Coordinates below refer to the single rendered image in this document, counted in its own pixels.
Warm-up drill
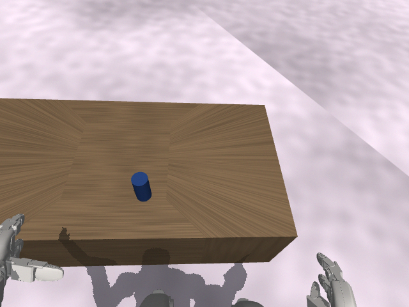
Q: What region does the can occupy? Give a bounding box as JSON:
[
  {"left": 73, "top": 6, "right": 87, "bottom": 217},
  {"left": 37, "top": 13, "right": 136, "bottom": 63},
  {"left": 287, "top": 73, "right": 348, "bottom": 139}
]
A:
[{"left": 131, "top": 172, "right": 151, "bottom": 201}]

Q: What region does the left robot hand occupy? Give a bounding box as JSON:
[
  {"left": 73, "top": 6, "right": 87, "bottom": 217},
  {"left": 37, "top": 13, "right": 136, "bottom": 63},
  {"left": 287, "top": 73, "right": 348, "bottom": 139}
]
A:
[{"left": 0, "top": 214, "right": 64, "bottom": 283}]

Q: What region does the right robot hand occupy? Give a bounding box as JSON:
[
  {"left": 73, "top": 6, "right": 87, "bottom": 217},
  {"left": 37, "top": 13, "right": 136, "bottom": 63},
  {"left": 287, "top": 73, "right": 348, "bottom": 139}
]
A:
[{"left": 307, "top": 253, "right": 357, "bottom": 307}]

